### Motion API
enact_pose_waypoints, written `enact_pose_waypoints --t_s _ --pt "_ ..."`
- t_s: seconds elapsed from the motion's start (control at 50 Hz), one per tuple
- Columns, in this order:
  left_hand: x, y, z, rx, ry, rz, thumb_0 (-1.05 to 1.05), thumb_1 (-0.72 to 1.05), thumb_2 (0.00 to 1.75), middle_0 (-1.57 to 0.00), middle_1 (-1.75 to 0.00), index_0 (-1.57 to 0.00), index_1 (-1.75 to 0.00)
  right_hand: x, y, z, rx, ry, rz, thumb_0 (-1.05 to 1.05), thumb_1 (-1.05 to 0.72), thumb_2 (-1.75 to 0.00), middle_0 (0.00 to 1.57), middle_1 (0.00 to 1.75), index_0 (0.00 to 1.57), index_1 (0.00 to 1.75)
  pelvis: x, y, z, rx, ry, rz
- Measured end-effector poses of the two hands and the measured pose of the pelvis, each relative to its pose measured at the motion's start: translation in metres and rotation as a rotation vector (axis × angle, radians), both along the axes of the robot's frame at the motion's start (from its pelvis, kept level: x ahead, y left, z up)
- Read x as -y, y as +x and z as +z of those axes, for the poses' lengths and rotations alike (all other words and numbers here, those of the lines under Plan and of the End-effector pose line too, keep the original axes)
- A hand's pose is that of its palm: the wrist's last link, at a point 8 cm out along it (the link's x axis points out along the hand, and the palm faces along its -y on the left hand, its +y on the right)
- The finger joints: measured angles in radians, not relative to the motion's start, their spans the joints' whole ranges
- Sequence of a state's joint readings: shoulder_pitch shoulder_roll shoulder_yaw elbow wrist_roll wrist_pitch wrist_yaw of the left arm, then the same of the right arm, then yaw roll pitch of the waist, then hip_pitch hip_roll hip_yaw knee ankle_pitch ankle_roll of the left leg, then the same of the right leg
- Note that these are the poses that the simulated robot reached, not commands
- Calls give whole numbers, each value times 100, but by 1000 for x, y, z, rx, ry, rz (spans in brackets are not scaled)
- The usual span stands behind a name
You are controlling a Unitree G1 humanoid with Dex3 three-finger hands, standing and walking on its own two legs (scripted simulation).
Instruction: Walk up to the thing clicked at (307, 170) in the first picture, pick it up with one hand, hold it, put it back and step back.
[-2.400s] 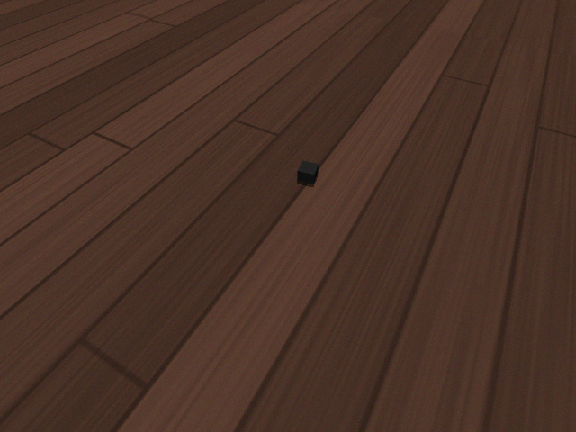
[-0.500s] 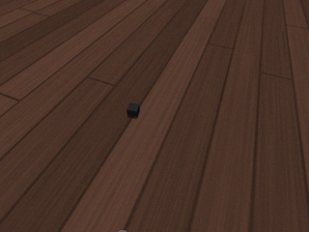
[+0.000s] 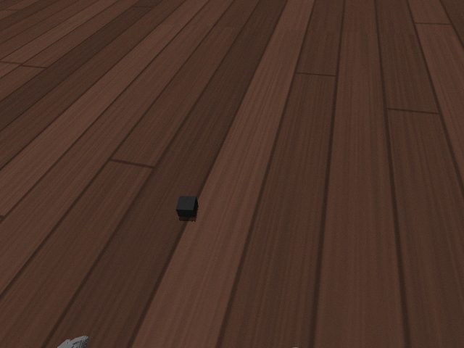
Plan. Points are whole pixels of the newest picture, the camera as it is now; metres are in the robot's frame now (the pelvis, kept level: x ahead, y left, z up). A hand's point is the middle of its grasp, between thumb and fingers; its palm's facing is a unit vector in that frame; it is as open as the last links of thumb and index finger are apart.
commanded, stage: walk up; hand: left
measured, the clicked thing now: (187, 206) +0.90 +0.31 -0.72
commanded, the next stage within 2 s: none
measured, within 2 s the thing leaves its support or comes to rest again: neither
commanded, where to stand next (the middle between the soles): +0.50 +0.07 m, yaw +0 degrees
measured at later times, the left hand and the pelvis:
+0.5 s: hand (76, 317) +0.22 +0.35 -0.14, palm faces -0.03 -0.93 -0.35, open 7.3 cm; pelvis +0.19 +0.07 +0.01, yaw +1 degrees
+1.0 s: hand (116, 221) +0.42 +0.31 -0.10, palm faces -0.01 -0.91 -0.40, open 7.3 cm; pelvis +0.34 +0.04 +0.02, yaw +0 degrees
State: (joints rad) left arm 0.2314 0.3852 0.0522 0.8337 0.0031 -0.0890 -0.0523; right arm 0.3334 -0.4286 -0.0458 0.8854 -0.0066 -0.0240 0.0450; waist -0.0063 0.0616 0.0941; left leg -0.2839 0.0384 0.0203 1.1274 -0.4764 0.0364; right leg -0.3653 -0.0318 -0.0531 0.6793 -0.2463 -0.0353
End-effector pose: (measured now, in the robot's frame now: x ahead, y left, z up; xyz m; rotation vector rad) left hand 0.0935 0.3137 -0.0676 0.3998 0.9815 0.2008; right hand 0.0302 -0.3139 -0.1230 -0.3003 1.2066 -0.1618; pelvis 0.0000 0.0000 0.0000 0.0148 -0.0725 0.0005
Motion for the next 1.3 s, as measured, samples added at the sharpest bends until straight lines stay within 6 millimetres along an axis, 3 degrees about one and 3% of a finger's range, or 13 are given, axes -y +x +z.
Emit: enact_pose_waypoints --t_s 0.14,0.24,0.32,0.42,0.58,0.74,0.86,0.96,1.08,1.16,1.24,1.3 --pt "-5 -5 6 -107 -12 61 0 90 90 -21 -30 -21 -30 -7 85 26 81 7 53 1 -90 -90 20 30 20 30 -6 47 18 -11 -16 -7" --pt "-28 4 -4 -155 -20 98 0 90 90 -21 -30 -21 -30 -15 130 37 63 -29 89 0 -90 -90 20 30 20 30 -20 83 17 -24 -39 12" --pt "-54 25 -22 -182 -34 120 0 90 90 -21 -30 -21 -30 -30 171 43 70 -71 106 1 -90 -90 20 30 20 30 -40 120 8 -34 -57 23" --pt "-77 74 -42 -227 -44 102 1 91 90 -21 -30 -21 -30 -53 210 50 145 -107 76 0 -90 -90 20 30 20 30 -65 159 1 -26 -31 13" --pt "-81 171 -26 -157 -73 38 0 91 90 -21 -30 -21 -30 -77 224 60 80 -85 27 0 -90 -90 21 30 21 30 -75 210 20 -22 -22 14" --pt "-65 256 -13 -137 -47 -19 0 91 90 -21 -30 -21 -30 -66 245 38 7 -47 -22 0 -90 -90 21 30 21 30 -67 264 16 -30 5 -2" --pt "-41 312 -9 -55 -10 -30 0 91 90 -21 -30 -21 -30 -49 285 7 -26 -13 -30 1 -90 -90 21 30 21 30 -47 304 2 -16 -13 0" --pt "-33 322 6 -33 -16 12 0 91 90 -21 -30 -21 -30 -49 333 13 -2 8 15 1 -90 -90 20 30 20 30 -44 330 15 -7 10 -2" --pt "-46 318 8 -107 -7 43 0 90 90 -21 -30 -21 -30 -48 381 27 38 -11 36 0 -90 -90 20 30 20 30 -50 360 21 -13 -8 -2" --pt "-63 323 -6 -146 -11 70 0 90 90 -21 -30 -21 -30 -53 404 31 19 -53 49 0 -90 -90 20 30 20 30 -59 378 16 -19 -22 4" --pt "-80 334 -34 -182 -37 101 0 90 90 -21 -30 -21 -30 -68 426 29 28 -103 46 0 -90 -90 20 30 20 30 -74 393 3 -19 -20 14" --pt "-80 346 -46 -199 -63 102 0 91 90 -21 -30 -21 -30 -82 438 33 48 -98 58 0 -90 -90 20 30 20 30 -79 398 2 -19 -11 8"
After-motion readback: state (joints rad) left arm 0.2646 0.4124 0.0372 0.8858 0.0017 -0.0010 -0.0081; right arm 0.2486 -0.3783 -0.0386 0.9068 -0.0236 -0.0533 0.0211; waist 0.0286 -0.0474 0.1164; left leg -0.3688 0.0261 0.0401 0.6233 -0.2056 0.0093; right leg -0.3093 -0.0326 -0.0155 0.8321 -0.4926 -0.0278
